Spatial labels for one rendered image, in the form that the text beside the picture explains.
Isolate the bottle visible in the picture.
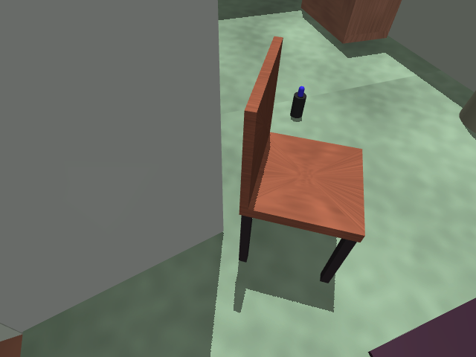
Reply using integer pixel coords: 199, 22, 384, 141
290, 86, 306, 118

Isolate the chair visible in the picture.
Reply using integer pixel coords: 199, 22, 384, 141
239, 36, 365, 283

